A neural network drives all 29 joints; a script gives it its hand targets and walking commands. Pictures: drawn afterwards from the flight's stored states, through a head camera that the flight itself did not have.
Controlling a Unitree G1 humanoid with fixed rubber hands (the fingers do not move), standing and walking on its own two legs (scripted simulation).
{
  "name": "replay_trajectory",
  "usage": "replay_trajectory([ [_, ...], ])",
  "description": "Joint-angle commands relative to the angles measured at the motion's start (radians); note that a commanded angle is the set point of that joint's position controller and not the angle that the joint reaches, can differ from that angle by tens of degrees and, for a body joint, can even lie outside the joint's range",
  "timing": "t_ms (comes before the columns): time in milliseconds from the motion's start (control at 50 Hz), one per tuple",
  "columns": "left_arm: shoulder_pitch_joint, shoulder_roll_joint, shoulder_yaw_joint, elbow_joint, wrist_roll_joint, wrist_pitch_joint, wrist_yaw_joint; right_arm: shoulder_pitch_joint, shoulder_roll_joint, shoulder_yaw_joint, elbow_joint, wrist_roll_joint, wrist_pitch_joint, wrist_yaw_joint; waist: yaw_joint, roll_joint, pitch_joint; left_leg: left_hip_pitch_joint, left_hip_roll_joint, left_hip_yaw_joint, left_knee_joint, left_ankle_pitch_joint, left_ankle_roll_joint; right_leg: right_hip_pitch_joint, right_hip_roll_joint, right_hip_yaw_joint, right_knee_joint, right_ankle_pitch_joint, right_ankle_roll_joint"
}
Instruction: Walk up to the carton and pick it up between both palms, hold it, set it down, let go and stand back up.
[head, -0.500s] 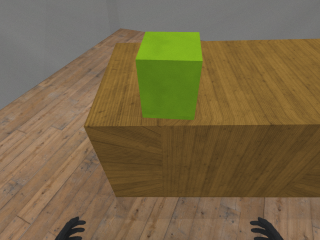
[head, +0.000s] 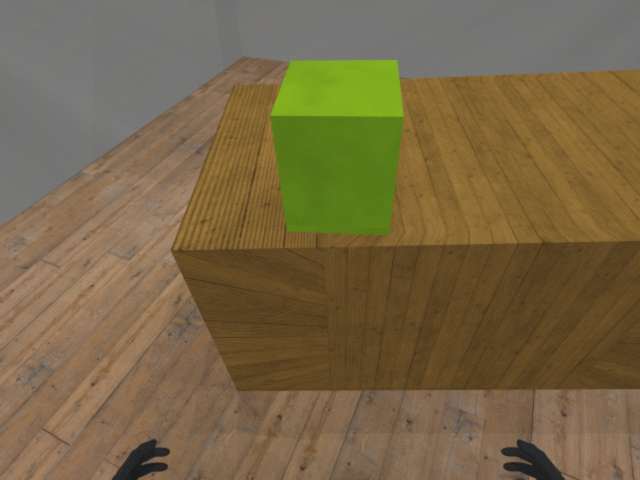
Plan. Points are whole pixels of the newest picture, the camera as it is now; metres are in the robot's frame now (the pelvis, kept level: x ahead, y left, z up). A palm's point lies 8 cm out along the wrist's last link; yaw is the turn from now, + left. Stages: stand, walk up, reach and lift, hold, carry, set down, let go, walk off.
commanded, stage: walk up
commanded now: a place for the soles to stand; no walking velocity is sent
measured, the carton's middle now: (340, 148) +0.70 -0.02 +0.05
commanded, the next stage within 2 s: none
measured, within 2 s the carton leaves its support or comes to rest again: neither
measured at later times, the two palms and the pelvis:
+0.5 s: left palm out of the picture +0.03 +0.33 -0.12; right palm out of the picture +0.04 -0.26 -0.10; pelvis -0.06 +0.03 -0.02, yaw +2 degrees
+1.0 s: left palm out of the picture +0.04 +0.32 -0.09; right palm out of the picture +0.05 -0.26 -0.11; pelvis -0.06 +0.02 -0.02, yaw +1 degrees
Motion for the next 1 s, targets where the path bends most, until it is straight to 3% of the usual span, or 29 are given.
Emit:
replay_trajectory([
  [0,0.062,0.338,0.116,0.008,0.014,-0.046,0.042,-0.028,-0.258,-0.096,-0.048,-0.038,0.001,0.005,0.018,-0.037,-0.071,-0.078,0.046,-0.047,0.065,0.360,0.057,0.088,-0.182,0.232,-0.124,0.460,-0.147],
  [40,0.087,0.402,0.141,-0.005,0.007,-0.040,0.060,0.001,-0.249,-0.104,-0.062,-0.036,0.026,0.007,0.036,-0.195,-0.088,-0.145,-0.006,-0.022,0.287,0.038,0.036,0.094,-0.360,0.377,-0.171,0.592,-0.295],
  [60,0.095,0.402,0.142,-0.025,0.020,-0.040,0.066,0.004,-0.241,-0.115,-0.067,-0.039,0.033,0.003,0.047,-0.212,-0.065,-0.197,-0.001,-0.045,0.376,-0.202,0.037,0.076,-0.426,0.433,-0.203,0.631,-0.340],
  [80,0.102,0.386,0.145,-0.020,0.026,-0.040,0.074,-0.036,-0.250,-0.112,-0.082,-0.047,0.036,0.006,0.049,-0.128,-0.046,-0.228,0.013,-0.092,0.430,-0.258,0.028,0.046,-0.428,0.467,-0.198,0.673,-0.371],
  [140,0.035,0.378,0.138,-0.054,0.033,-0.034,0.078,0.043,-0.259,-0.121,-0.079,-0.040,0.033,0.016,0.000,-0.181,-0.062,-0.177,0.050,-0.062,0.271,-0.198,0.043,0.008,-0.333,0.317,-0.123,0.592,-0.271],
  [180,-0.067,0.327,0.114,-0.070,0.026,-0.017,0.063,0.163,-0.278,-0.133,0.000,-0.055,0.015,0.021,-0.066,-0.150,-0.097,0.092,0.002,-0.005,-0.005,-0.025,0.058,-0.174,-0.225,0.193,-0.037,0.306,-0.179],
  [200,-0.059,0.268,0.092,-0.060,0.019,-0.003,0.058,0.210,-0.306,-0.145,0.021,-0.075,0.008,0.012,-0.066,-0.061,-0.083,0.132,0.040,-0.132,-0.164,-0.051,0.071,-0.268,-0.139,0.111,0.146,0.113,-0.121],
  [220,-0.001,0.191,0.067,-0.067,0.014,0.001,0.057,0.135,-0.403,-0.159,-0.022,-0.075,0.000,0.006,-0.044,0.225,-0.027,0.094,0.291,-0.512,-0.318,0.090,0.127,-0.413,0.029,0.000,0.345,-0.286,-0.035],
  [240,-0.009,0.266,0.092,-0.040,0.010,0.010,0.071,0.102,-0.426,-0.159,-0.055,-0.057,-0.008,0.004,-0.055,0.129,-0.113,0.054,0.362,-0.632,-0.370,0.152,0.174,-0.323,0.030,0.118,0.405,-0.306,-0.036],
  [260,-0.016,0.307,0.106,-0.033,0.002,0.017,0.074,0.074,-0.394,-0.151,-0.038,-0.050,-0.012,-0.003,-0.028,0.054,-0.069,0.032,0.312,-0.576,-0.347,0.072,0.185,-0.306,0.018,0.127,0.428,-0.267,-0.038],
  [300,0.026,0.286,0.081,0.008,0.003,0.018,0.056,0.033,-0.344,-0.135,-0.033,-0.047,-0.017,-0.018,-0.007,0.075,-0.016,-0.025,0.245,-0.432,-0.322,-0.043,0.174,-0.259,-0.018,0.092,0.381,-0.186,-0.030],
  [400,0.132,0.287,0.092,0.046,0.015,-0.002,0.035,0.031,-0.359,-0.139,-0.060,-0.051,-0.012,-0.013,-0.005,0.180,-0.096,0.010,0.251,-0.419,-0.252,-0.099,0.223,-0.168,-0.019,0.006,0.241,-0.201,-0.034],
  [440,0.145,0.289,0.098,0.056,0.019,-0.008,0.032,0.032,-0.347,-0.131,-0.050,-0.050,-0.004,-0.011,0.004,0.151,-0.082,-0.043,0.234,-0.419,-0.243,-0.160,0.212,-0.083,-0.007,-0.011,0.112,-0.199,-0.044],
  [460,0.145,0.289,0.103,0.061,0.022,-0.017,0.034,0.011,-0.340,-0.121,-0.039,-0.043,0.006,-0.005,0.018,0.191,-0.072,-0.146,0.201,-0.321,-0.230,-0.282,0.170,0.047,0.015,-0.039,0.004,-0.166,-0.056],
  [480,0.187,0.273,0.097,0.063,0.036,-0.030,0.038,-0.023,-0.296,-0.104,-0.051,-0.041,0.008,-0.004,0.049,0.146,-0.038,-0.271,0.195,-0.328,-0.196,-0.296,0.152,0.134,-0.004,0.009,-0.113,-0.100,-0.072],
  [520,0.152,0.412,0.133,0.057,0.049,-0.050,0.038,0.002,-0.255,-0.098,-0.050,-0.038,0.016,0.000,0.047,-0.154,0.000,-0.363,0.016,-0.102,0.102,-0.336,0.031,0.029,-0.270,0.564,-0.388,-0.578,-0.196],
  [540,0.084,0.419,0.126,0.045,0.052,-0.057,0.042,-0.041,-0.295,-0.106,-0.029,-0.044,0.015,-0.003,0.042,-0.128,0.094,-0.331,0.005,-0.063,0.221,-0.221,0.018,-0.079,-0.328,0.642,-0.429,-0.543,-0.244],
  [560,0.025,0.411,0.116,0.034,0.047,-0.060,0.047,0.008,-0.290,-0.113,-0.009,-0.035,0.007,-0.002,0.002,-0.058,0.068,-0.203,0.029,-0.072,0.202,-0.156,0.023,-0.143,-0.319,0.546,-0.362,-0.402,-0.259],
  [600,-0.027,0.376,0.101,0.031,0.037,-0.051,0.038,0.084,-0.280,-0.118,0.020,-0.042,-0.013,0.003,-0.046,-0.069,-0.021,0.011,0.011,-0.056,0.046,-0.098,0.056,-0.205,-0.212,0.365,-0.211,-0.204,-0.185],
  [620,-0.028,0.315,0.085,0.029,0.033,-0.045,0.031,0.101,-0.296,-0.119,0.020,-0.050,-0.023,0.002,-0.062,-0.011,-0.060,0.096,0.056,-0.134,-0.058,-0.075,0.085,-0.246,-0.140,0.263,-0.121,-0.095,-0.128],
  [660,0.025,0.261,0.071,0.028,0.020,-0.035,0.021,0.098,-0.355,-0.128,-0.009,-0.035,-0.037,-0.002,-0.017,0.095,-0.051,0.017,0.252,-0.493,-0.283,-0.263,0.177,-0.217,-0.001,0.035,0.113,-0.170,-0.047],
  [700,0.095,0.282,0.083,0.065,0.013,-0.034,0.026,0.021,-0.363,-0.117,-0.008,-0.030,-0.031,-0.008,0.022,0.030,-0.003,-0.160,0.282,-0.488,-0.305,-0.335,0.224,-0.084,-0.006,0.025,0.106,-0.197,-0.052],
  [720,0.117,0.279,0.086,0.063,0.017,-0.040,0.022,-0.001,-0.336,-0.107,-0.017,-0.027,-0.028,-0.006,0.032,0.041,0.012,-0.202,0.233,-0.377,-0.266,-0.342,0.176,-0.041,-0.013,0.030,0.013,-0.164,-0.070],
  [780,0.080,0.357,0.106,0.058,0.037,-0.058,0.026,0.010,-0.291,-0.102,-0.010,-0.035,-0.012,-0.005,0.005,-0.162,0.028,-0.233,0.034,-0.091,0.044,-0.223,0.036,-0.095,-0.209,0.436,-0.312,-0.421,-0.197],
  [800,0.025,0.377,0.101,0.045,0.035,-0.055,0.026,0.046,-0.301,-0.110,0.012,-0.033,-0.012,-0.006,-0.013,-0.161,0.013,-0.144,0.016,-0.044,0.105,-0.154,0.031,-0.157,-0.236,0.464,-0.314,-0.397,-0.211],
  [880,-0.042,0.292,0.070,0.031,0.027,-0.050,0.023,0.086,-0.309,-0.117,0.026,-0.033,-0.035,-0.001,-0.055,-0.086,-0.006,0.024,0.095,-0.225,-0.126,-0.155,0.097,-0.257,-0.086,0.203,-0.100,-0.138,-0.100],
  [920,0.057,0.265,0.080,0.047,0.014,-0.046,0.021,0.046,-0.342,-0.112,0.001,-0.029,-0.041,-0.001,0.002,0.050,-0.029,-0.056,0.224,-0.418,-0.257,-0.251,0.178,-0.169,0.002,0.068,0.084,-0.119,-0.053],
  [960,0.087,0.279,0.081,0.055,0.013,-0.053,0.026,-0.015,-0.334,-0.099,-0.005,-0.028,-0.038,-0.003,0.034,0.034,-0.049,-0.135,0.222,-0.347,-0.195,-0.103,0.182,-0.058,-0.007,0.054,0.021,-0.092,-0.069],
  [980,0.093,0.286,0.079,0.049,0.024,-0.058,0.023,-0.028,-0.315,-0.092,-0.018,-0.022,-0.035,0.002,0.038,-0.001,-0.048,-0.184,0.175,-0.303,-0.160,-0.121,0.135,-0.006,-0.034,0.117,-0.061,-0.132,-0.088],
])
